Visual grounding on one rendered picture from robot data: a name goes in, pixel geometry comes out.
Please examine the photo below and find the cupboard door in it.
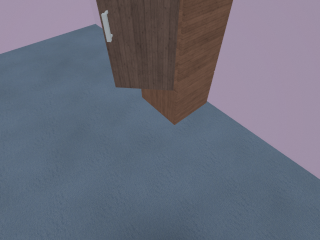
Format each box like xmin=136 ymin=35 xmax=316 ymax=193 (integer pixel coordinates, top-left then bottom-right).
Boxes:
xmin=96 ymin=0 xmax=180 ymax=91

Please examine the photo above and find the handle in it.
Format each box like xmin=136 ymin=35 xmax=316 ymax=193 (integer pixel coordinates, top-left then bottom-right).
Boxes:
xmin=101 ymin=10 xmax=113 ymax=42

